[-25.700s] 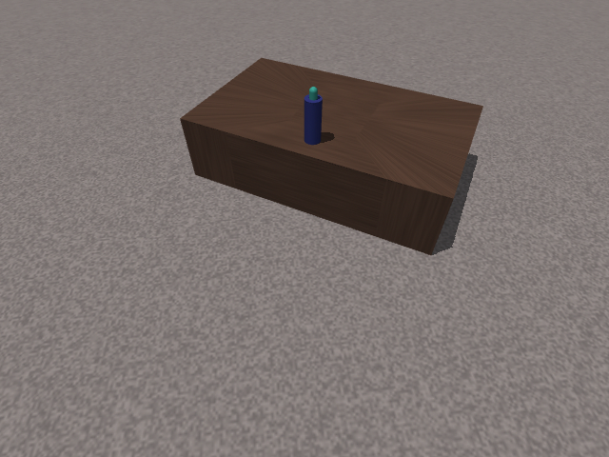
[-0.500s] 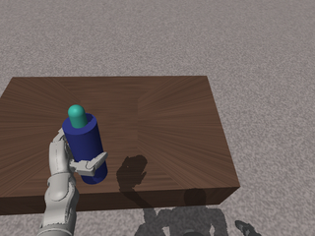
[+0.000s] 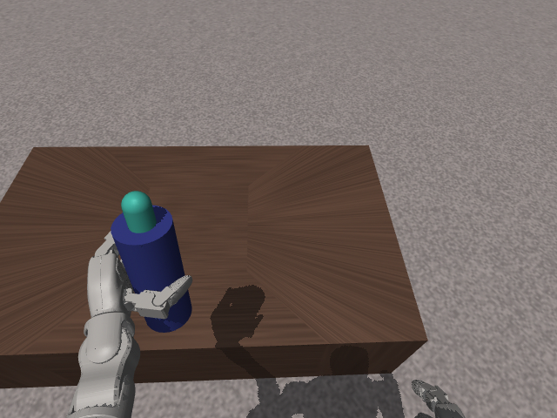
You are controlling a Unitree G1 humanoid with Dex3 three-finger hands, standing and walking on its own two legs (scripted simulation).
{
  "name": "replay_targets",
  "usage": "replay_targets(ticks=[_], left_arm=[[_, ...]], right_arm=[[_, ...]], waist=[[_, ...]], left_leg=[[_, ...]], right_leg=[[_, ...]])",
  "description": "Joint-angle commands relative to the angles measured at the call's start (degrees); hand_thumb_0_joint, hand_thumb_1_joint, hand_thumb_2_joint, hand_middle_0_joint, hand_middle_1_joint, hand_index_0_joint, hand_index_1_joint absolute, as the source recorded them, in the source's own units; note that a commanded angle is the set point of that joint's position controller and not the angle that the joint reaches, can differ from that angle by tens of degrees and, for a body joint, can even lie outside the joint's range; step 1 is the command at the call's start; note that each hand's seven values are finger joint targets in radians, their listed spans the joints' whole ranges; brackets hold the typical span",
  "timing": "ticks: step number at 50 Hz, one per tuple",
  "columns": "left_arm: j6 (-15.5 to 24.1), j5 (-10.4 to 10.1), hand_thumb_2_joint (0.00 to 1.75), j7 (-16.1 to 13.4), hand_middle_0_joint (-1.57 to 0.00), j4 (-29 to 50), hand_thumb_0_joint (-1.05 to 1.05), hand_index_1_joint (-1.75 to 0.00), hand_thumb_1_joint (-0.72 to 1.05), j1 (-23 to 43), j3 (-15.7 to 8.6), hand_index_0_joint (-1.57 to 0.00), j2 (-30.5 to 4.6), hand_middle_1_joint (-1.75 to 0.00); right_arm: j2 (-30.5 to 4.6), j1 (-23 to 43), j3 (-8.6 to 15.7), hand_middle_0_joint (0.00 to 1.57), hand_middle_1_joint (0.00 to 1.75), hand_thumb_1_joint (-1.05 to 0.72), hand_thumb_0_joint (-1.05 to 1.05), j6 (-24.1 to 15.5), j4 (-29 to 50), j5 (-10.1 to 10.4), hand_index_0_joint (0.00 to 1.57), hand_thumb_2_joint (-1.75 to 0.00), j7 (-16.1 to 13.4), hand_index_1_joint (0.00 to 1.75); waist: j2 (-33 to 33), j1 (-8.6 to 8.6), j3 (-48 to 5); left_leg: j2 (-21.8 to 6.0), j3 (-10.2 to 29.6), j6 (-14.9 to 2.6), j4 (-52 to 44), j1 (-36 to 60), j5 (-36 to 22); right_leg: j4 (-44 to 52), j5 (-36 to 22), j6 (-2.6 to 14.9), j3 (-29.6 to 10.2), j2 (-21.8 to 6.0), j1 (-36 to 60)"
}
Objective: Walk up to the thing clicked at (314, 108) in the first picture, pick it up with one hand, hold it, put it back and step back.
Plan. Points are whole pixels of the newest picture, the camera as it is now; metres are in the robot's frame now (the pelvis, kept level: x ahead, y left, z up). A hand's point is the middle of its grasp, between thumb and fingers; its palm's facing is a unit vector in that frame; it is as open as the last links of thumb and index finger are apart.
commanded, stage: hold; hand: left
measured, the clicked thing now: (154, 262) +0.34 +0.17 +0.05
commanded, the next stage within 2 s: none
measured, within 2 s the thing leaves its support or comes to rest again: neither
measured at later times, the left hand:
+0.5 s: hand (154, 280) +0.32 +0.17 +0.04, palm faces +0.19 -0.98 -0.01, open 10.4 cm
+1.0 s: hand (151, 278) +0.32 +0.18 +0.04, palm faces +0.20 -0.98 -0.01, open 10.4 cm
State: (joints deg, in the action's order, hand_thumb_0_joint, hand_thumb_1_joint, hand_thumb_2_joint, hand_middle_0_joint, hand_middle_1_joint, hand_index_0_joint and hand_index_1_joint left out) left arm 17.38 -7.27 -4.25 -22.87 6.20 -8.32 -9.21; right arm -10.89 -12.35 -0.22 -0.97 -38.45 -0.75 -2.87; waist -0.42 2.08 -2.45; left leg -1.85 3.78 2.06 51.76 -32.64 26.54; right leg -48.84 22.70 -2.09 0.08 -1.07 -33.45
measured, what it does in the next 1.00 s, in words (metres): stands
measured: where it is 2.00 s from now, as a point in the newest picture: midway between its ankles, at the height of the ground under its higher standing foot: outside the picture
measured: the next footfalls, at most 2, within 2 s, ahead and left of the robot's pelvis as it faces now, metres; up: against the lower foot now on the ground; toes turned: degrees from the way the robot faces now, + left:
none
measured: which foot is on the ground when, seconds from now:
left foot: down 0.00-1.00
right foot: down 0.00-1.00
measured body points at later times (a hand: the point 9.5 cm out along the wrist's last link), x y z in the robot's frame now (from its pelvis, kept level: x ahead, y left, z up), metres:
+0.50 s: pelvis -0.01 +0.00 +0.00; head +0.04 +0.01 +0.45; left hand +0.30 +0.22 +0.04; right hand +0.13 -0.24 -0.11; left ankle +0.00 +0.14 -0.69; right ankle +0.02 -0.14 -0.69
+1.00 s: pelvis -0.01 +0.00 +0.00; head +0.03 +0.01 +0.45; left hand +0.31 +0.23 +0.04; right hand +0.12 -0.24 -0.11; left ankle +0.00 +0.14 -0.69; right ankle +0.02 -0.14 -0.69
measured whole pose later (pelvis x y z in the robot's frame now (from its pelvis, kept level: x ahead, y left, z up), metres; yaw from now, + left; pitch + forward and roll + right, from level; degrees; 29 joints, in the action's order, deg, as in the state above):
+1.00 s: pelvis -0.01 +0.00 +0.00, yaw +0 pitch +6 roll -1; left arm 17.9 -7.7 -3.4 -23.5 6.1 -8.4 -9.3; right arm -11.2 -12.6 -0.2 -2.8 -38.9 -0.5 -2.6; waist -0.2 1.8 -1.7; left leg -1.6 3.8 2.0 50.8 -31.7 25.4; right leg -48.0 21.7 -2.1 0.0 -1.3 -32.5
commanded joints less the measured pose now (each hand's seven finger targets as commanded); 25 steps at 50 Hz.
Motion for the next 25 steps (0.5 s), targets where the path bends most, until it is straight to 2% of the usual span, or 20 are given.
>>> replay_targets(ticks=[1,2,3,5,6,7,8,9,12,14,16,18,20,22,24,25], left_arm=[[8.0,-1.6,1.27,0.2,-1.28,22.1,0.0,-1.44,0.23,23.0,-2.8,-1.31,-7.7,-1.44],[8.1,-1.4,1.28,0.3,-1.27,22.4,0.0,-1.44,0.22,22.7,-2.9,-1.3,-7.9,-1.45],[7.8,-1.2,1.28,0.1,-1.26,21.4,0.0,-1.42,0.24,21.9,-4.1,-1.29,-9.1,-1.43],[7.9,-1.3,1.28,0.5,-1.27,23.1,0.0,-1.44,0.25,22.0,-3.1,-1.3,-8.3,-1.44],[7.9,-1.4,1.29,0.7,-1.28,22.6,0.0,-1.45,0.24,21.6,-1.3,-1.3,-6.9,-1.46],[7.5,-1.5,1.3,0.7,-1.27,20.5,0.0,-1.44,0.25,20.0,-2.4,-1.3,-7.2,-1.45],[7.8,-1.8,1.3,0.8,-1.28,21.9,0.0,-1.45,0.27,22.2,-3.0,-1.3,-8.0,-1.45],[7.8,-1.9,1.3,0.9,-1.27,22.7,0.0,-1.44,0.26,22.6,-2.6,-1.3,-7.8,-1.45],[7.8,-1.9,1.3,1.2,-1.29,21.7,0.0,-1.45,0.25,22.5,-1.5,-1.32,-6.8,-1.46],[8.1,-2.0,1.3,1.0,-1.28,21.8,0.0,-1.45,0.24,23.0,-3.4,-1.31,-8.4,-1.46],[8.5,-1.9,1.31,1.4,-1.28,22.9,0.0,-1.46,0.25,23.0,-1.9,-1.31,-7.5,-1.46],[8.5,-2.0,1.3,1.1,-1.28,23.3,0.0,-1.45,0.27,21.7,-3.1,-1.3,-8.2,-1.46],[8.5,-2.1,1.3,1.3,-1.26,22.9,0.0,-1.44,0.27,21.2,-2.1,-1.29,-7.2,-1.45],[8.7,-2.2,1.31,1.1,-1.27,22.4,0.0,-1.45,0.26,21.7,-2.5,-1.3,-7.1,-1.46],[8.9,-1.9,1.31,1.0,-1.27,22.6,0.0,-1.45,0.25,21.2,-4.4,-1.3,-9.2,-1.46],[9.0,-1.8,1.31,1.0,-1.27,24.0,0.0,-1.45,0.27,22.9,-3.1,-1.3,-8.4,-1.46]], right_arm=[[-7.5,1.6,2.4,0.2,0.3,-0.91,0.0,-2.4,7.2,0.1,0.2,-0.9,-0.4,0.3],[-7.3,1.5,2.4,0.2,0.3,-0.91,0.0,-2.4,7.0,0.0,0.2,-0.9,-0.4,0.3],[-7.5,1.3,2.6,0.2,0.3,-0.91,0.0,-2.5,6.9,-0.1,0.2,-0.9,-0.3,0.3],[-7.6,0.9,2.6,0.2,0.3,-0.91,0.0,-2.5,7.0,0.0,0.2,-0.9,-0.2,0.3],[-7.6,1.5,2.5,0.2,0.3,-0.91,0.0,-2.7,7.2,0.1,0.2,-0.9,-0.1,0.3],[-8.0,0.8,2.8,0.2,0.3,-0.91,0.0,-2.7,6.7,0.1,0.2,-0.9,-0.2,0.3],[-7.8,1.2,2.7,0.2,0.3,-0.91,0.0,-2.7,6.5,0.1,0.2,-0.9,-0.1,0.3],[-7.8,0.9,2.8,0.2,0.3,-0.9,0.0,-3.0,6.7,0.1,0.2,-0.9,0.0,0.3],[-7.5,2.0,2.5,0.2,0.3,-0.91,0.0,-3.2,7.2,0.2,0.2,-0.9,0.0,0.3],[-7.6,2.0,2.6,0.2,0.3,-0.91,0.0,-3.4,6.9,0.3,0.2,-0.9,0.0,0.3],[-7.7,2.2,2.6,0.2,0.3,-0.91,0.0,-3.6,7.1,0.2,0.2,-0.9,0.0,0.3],[-7.9,2.1,2.8,0.2,0.3,-0.9,0.0,-3.9,7.2,0.2,0.2,-0.9,0.0,0.3],[-7.9,1.5,2.7,0.2,0.3,-0.91,0.0,-3.9,6.8,0.2,0.2,-0.9,0.1,0.3],[-7.6,1.7,2.6,0.2,0.3,-0.91,0.0,-4.0,6.8,0.1,0.2,-0.9,0.1,0.3],[-7.4,1.8,2.5,0.2,0.3,-0.91,0.0,-3.8,6.8,0.0,0.2,-0.9,-0.1,0.3],[-7.7,1.9,2.5,0.2,0.3,-0.91,0.0,-4.0,7.1,0.1,0.2,-0.9,0.0,0.3]], waist=[[-3.3,0.05,-19.2],[-3.7,-0.2,-19.3],[-4.1,-0.36,-20.0],[-5.0,-0.27,-20.9],[-5.4,0.1,-19.3],[-4.1,0.06,-19.7],[-4.2,-0.3,-18.3],[-4.9,-0.06,-20.6],[-3.1,0.51,-17.6],[-3.0,-0.34,-18.5],[-4.1,-0.14,-18.0],[-4.1,-0.57,-19.5],[-4.4,-0.14,-20.0],[-3.3,-0.12,-18.5],[-3.6,-0.71,-20.3],[-4.4,-0.27,-20.2]], left_leg=[[1.8,-2.7,-1.4,-7.8,8.0,-18.0],[1.8,-2.5,-1.31,-7.8,7.9,-18.1],[1.8,-2.4,-1.21,-7.9,7.9,-18.9],[1.6,-2.4,-0.92,-8.0,9.5,-20.7],[1.5,-2.3,-0.79,-8.3,9.6,-20.4],[1.3,-2.0,-0.73,-8.2,9.5,-21.4],[1.4,-2.0,-0.83,-8.2,8.6,-20.3],[1.5,-2.1,-0.82,-8.1,9.8,-21.2],[1.8,-2.4,-1.46,-8.3,7.7,-16.2],[1.8,-2.5,-1.45,-8.6,7.8,-15.9],[1.9,-2.5,-1.35,-8.8,8.3,-14.9],[1.8,-2.3,-1.22,-9.0,8.9,-15.3],[1.7,-2.0,-0.95,-8.6,9.6,-18.1],[1.8,-2.1,-1.22,-8.3,8.3,-16.8],[2.0,-2.5,-1.41,-7.8,7.9,-17.1],[1.9,-2.5,-1.3,-8.4,8.7,-16.5]], right_leg=[[6.0,-18.0,1.98,2.0,1.8,11.1],[5.9,-17.8,2.02,2.1,1.8,11.1],[5.7,-18.3,2.12,2.1,1.8,11.4],[5.4,-19.3,2.3,2.2,1.8,11.4],[5.3,-18.7,2.33,2.4,1.9,10.4],[5.1,-19.1,2.39,2.6,2.0,10.6],[5.5,-18.3,2.27,2.5,2.0,10.2],[5.4,-19.3,2.32,2.4,1.9,11.1],[6.7,-16.1,1.93,2.1,1.8,10.2],[6.6,-15.9,2.01,2.0,1.6,11.1],[6.7,-14.7,2.09,2.0,1.7,10.2],[6.4,-14.9,2.18,2.2,1.8,10.8],[5.7,-16.8,2.29,2.4,1.9,10.7],[6.1,-16.2,2.09,2.2,1.8,10.4],[6.3,-17.0,1.91,1.9,1.6,11.7],[6.3,-16.3,2.12,1.8,1.6,11.1]])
